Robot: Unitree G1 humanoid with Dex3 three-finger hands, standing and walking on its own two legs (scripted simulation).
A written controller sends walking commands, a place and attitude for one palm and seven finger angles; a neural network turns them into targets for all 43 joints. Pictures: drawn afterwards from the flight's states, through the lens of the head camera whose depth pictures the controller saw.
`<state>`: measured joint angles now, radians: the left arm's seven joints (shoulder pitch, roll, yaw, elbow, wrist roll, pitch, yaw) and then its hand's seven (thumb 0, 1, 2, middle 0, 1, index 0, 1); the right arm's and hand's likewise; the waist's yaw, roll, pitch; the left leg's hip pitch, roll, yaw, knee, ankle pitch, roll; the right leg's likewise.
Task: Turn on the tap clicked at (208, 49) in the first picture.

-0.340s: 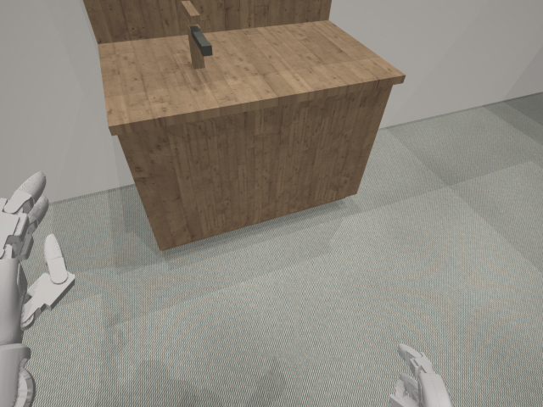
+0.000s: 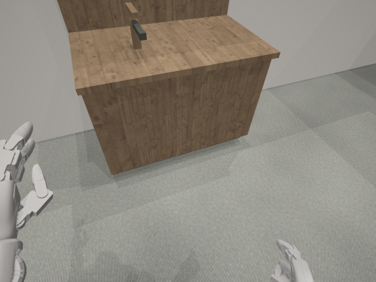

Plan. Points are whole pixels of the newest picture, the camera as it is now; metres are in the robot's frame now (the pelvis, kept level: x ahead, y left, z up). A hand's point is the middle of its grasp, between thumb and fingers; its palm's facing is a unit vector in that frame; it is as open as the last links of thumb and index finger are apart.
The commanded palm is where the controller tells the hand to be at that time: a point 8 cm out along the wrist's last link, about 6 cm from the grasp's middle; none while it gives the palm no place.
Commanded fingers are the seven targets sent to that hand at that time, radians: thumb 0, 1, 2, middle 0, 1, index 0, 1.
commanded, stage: look at it before walking up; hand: left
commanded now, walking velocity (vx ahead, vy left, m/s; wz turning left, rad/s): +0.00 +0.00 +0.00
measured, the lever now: (142, 35) +1.00 +0.26 +0.08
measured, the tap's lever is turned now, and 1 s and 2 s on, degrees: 0 0 0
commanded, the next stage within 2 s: walk to a spot facing it in 0.06 s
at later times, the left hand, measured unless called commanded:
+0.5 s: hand (93, 168) +0.26 +0.19 +0.16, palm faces +0.35 -0.85 -0.38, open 7.4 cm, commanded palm +0.21 +0.23 +0.18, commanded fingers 0.00 0.90 0.90 -0.20 -0.30 -0.20 -0.30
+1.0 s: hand (149, 101) +0.44 +0.12 +0.17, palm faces +0.11 -0.92 -0.38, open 7.4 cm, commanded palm +0.39 +0.18 +0.18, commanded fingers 0.00 0.90 0.90 -0.20 -0.30 -0.20 -0.30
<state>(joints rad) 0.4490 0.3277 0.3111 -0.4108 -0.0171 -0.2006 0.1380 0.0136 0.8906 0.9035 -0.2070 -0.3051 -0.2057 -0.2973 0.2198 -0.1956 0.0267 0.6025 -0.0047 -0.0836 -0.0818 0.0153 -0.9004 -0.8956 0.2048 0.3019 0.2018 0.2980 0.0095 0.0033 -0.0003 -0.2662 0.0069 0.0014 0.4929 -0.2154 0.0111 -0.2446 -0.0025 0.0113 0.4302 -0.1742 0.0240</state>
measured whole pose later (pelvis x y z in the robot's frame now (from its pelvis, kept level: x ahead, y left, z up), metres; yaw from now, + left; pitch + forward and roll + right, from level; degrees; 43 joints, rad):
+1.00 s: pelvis +0.15 -0.03 -0.01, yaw -20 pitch +0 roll +0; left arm 0.41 0.37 0.37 -0.47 -0.01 -0.23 0.15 0.02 0.89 0.90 -0.21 -0.30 -0.20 -0.30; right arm 0.20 -0.15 0.02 0.60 -0.01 -0.10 -0.06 0.02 -0.90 -0.90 0.20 0.30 0.20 0.30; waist 0.00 -0.04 0.02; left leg -0.25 0.12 0.24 0.56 -0.30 0.00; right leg -0.50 -0.02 -0.04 1.20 -0.44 0.01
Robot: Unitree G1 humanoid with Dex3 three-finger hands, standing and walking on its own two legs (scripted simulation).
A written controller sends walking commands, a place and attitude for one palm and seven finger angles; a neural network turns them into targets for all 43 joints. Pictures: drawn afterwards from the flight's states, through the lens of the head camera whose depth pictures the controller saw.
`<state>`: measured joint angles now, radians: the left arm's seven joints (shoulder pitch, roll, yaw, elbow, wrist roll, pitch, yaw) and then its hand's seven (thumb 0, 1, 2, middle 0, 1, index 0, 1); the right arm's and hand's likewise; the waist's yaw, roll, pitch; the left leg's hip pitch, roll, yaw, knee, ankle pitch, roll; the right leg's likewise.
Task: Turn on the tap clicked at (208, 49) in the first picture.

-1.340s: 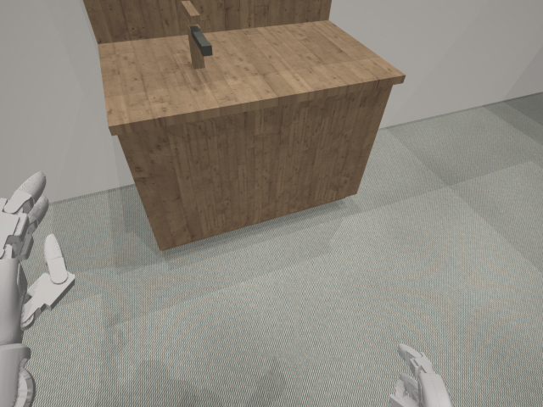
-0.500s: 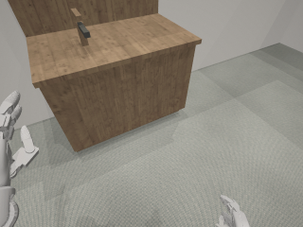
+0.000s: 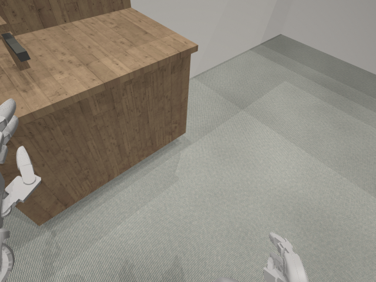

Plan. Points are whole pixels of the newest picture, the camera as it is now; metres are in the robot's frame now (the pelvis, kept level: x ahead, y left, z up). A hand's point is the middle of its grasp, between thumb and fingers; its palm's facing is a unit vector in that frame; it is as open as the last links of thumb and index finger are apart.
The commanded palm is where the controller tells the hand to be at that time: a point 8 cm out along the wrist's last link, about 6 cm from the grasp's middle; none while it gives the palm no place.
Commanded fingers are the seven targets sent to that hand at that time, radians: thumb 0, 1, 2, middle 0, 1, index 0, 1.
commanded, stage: walk to a spot facing it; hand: left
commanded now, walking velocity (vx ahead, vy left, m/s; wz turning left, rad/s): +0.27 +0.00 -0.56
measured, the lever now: (22, 54) +0.70 +0.57 +0.08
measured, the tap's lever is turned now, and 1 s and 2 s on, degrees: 0 0 0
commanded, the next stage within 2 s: turn to face it in 0.16 s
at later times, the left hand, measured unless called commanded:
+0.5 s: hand (145, 105) +0.39 +0.12 +0.19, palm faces +0.20 -0.82 -0.54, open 7.4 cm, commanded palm +0.32 +0.19 +0.18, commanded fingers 0.00 0.90 0.90 -0.20 -0.30 -0.20 -0.30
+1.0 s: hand (92, 131) +0.31 +0.19 +0.19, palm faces +0.53 -0.75 -0.41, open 7.4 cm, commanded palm +0.26 +0.22 +0.18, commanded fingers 0.00 0.90 0.90 -0.20 -0.30 -0.20 -0.30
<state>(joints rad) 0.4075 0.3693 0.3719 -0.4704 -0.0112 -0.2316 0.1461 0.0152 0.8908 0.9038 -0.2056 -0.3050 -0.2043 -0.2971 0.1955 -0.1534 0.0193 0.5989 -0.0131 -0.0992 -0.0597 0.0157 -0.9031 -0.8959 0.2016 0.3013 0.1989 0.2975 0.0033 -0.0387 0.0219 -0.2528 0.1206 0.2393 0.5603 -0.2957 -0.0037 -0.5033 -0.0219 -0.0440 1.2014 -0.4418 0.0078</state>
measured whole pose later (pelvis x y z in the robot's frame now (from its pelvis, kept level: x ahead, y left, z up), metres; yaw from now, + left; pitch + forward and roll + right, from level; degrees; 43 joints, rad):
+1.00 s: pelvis +0.14 -0.08 +0.00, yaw +8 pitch +0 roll -4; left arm 0.47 0.39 0.37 -0.57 -0.06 -0.15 0.15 0.01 0.89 0.90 -0.21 -0.31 -0.21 -0.30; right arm 0.17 -0.13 0.04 0.56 0.00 -0.10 -0.04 0.01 -0.90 -0.90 0.21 0.30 0.20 0.30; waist 0.03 0.06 0.03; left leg -0.42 0.01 -0.07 0.46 -0.05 0.02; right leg -0.20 0.01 -0.06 0.59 -0.49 0.04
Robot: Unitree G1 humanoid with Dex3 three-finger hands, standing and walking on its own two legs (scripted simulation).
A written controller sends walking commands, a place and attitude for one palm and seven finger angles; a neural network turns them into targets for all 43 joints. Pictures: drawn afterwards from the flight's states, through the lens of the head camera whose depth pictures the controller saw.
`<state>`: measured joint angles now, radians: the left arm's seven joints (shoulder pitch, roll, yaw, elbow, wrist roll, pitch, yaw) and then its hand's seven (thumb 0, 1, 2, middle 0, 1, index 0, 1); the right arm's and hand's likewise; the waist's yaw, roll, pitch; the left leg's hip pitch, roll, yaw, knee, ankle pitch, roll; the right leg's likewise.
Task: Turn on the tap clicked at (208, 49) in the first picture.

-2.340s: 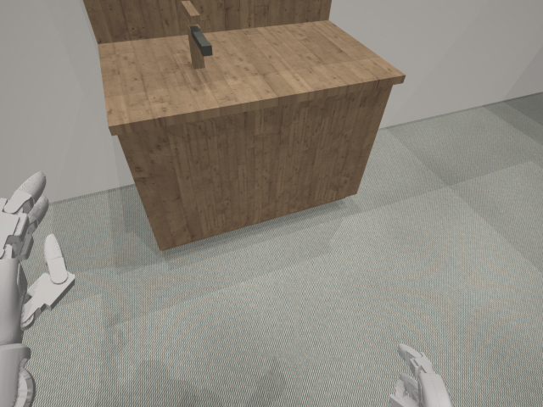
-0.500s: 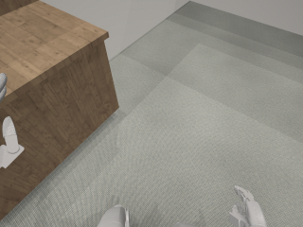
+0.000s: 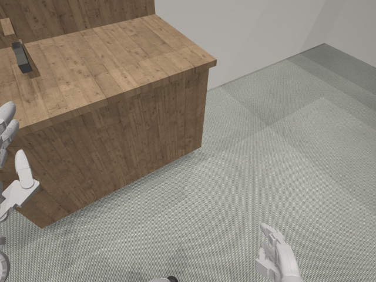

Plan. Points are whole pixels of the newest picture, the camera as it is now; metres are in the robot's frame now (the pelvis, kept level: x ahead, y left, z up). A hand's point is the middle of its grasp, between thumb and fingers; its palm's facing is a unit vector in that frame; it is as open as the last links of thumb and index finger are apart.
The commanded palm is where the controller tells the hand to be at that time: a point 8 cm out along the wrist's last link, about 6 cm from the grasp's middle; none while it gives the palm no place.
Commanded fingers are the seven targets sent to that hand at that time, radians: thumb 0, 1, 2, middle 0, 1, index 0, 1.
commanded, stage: turn to face it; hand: left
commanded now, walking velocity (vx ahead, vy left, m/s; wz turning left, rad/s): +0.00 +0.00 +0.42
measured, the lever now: (24, 66) +0.64 +0.57 +0.08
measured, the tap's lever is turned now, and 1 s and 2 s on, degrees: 0 0 0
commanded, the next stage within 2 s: take the last steps up to it in 0.30 s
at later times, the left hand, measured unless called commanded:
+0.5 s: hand out of the picture +0.10 +0.27 +0.19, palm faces +0.54 -0.73 -0.41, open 7.4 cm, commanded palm +0.04 +0.30 +0.18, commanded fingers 0.00 0.90 0.90 -0.20 -0.30 -0.20 -0.30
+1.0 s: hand out of the picture +0.07 +0.29 +0.18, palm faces +0.67 -0.65 -0.35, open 7.4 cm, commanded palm +0.01 +0.32 +0.18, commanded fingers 0.00 0.90 0.90 -0.20 -0.30 -0.20 -0.30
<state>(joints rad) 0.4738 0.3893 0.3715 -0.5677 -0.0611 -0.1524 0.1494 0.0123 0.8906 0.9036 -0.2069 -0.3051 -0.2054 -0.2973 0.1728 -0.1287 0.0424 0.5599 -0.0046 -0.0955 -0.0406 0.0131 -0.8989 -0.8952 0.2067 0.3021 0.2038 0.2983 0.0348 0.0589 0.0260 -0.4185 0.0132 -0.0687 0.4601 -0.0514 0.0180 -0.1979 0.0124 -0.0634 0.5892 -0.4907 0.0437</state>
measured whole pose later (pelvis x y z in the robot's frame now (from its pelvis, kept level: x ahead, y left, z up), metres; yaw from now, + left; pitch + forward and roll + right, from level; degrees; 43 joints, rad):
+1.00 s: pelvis -0.06 +0.00 -0.01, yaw +17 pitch -1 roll +0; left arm 0.43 0.36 0.34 -0.48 -0.03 -0.21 0.18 0.01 0.89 0.90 -0.21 -0.31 -0.21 -0.30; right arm 0.25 -0.26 -0.04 0.61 0.00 -0.07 -0.10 0.02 -0.90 -0.90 0.20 0.30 0.20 0.30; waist 0.02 -0.02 -0.02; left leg -0.26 0.06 0.15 0.53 -0.26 0.01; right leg -0.24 -0.08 -0.10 0.62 -0.35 0.01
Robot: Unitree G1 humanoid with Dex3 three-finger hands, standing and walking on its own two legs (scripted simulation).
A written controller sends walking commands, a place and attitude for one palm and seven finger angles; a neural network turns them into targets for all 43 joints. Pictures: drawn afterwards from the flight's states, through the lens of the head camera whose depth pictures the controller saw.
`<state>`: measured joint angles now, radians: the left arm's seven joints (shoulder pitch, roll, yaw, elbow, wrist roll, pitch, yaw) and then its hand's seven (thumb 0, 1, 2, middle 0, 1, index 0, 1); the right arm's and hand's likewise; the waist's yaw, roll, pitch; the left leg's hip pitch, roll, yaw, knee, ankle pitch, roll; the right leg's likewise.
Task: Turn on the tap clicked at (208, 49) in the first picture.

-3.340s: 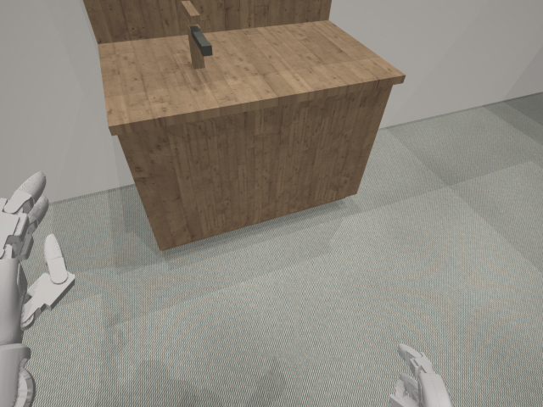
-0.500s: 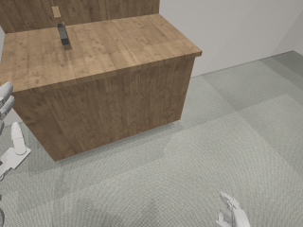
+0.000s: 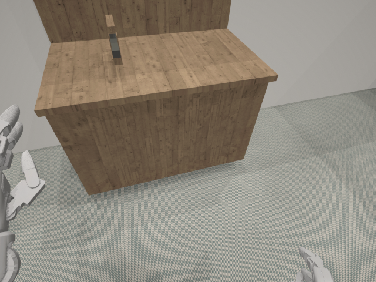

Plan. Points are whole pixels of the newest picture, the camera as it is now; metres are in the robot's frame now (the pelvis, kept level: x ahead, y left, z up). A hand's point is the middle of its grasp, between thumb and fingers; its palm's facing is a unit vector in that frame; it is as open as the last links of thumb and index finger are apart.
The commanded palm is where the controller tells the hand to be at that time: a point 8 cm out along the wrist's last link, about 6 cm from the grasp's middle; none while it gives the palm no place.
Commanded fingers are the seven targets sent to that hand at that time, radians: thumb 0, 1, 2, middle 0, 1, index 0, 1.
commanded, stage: take the last steps up to it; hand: left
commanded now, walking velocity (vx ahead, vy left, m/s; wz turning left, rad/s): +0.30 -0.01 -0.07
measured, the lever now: (116, 52) +0.84 +0.34 +0.08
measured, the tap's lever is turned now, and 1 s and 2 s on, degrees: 0 0 0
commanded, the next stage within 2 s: come to a stop and stand still in 2.00 s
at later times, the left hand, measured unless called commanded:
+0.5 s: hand (95, 145) +0.30 +0.20 +0.17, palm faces +0.36 -0.83 -0.43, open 7.4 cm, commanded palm +0.24 +0.25 +0.19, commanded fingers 0.00 0.90 0.90 -0.20 -0.30 -0.20 -0.30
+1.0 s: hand (112, 104) +0.41 +0.20 +0.18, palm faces +0.36 -0.80 -0.48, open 7.4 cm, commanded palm +0.36 +0.24 +0.19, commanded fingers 0.00 0.90 0.90 -0.20 -0.30 -0.20 -0.30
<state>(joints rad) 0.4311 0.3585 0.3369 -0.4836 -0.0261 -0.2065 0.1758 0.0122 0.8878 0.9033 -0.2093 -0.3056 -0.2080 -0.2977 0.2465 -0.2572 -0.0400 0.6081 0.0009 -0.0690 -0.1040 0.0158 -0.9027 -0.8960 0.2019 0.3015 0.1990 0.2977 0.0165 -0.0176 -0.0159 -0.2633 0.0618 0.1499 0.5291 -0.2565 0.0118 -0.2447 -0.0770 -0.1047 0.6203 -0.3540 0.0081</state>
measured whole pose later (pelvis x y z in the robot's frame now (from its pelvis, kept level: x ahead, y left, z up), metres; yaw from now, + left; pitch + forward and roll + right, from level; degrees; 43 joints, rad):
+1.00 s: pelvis +0.19 -0.03 +0.00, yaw -2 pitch +0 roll +0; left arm 0.49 0.40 0.37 -0.52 -0.02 -0.21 0.15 0.01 0.89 0.90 -0.21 -0.31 -0.21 -0.30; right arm 0.22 -0.11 0.05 0.60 0.00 -0.09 -0.06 0.01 -0.90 -0.90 0.21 0.30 0.20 0.30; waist 0.01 0.03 0.04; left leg -0.25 0.11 0.14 0.57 -0.32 -0.03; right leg -0.32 -0.05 -0.16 0.57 -0.31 0.02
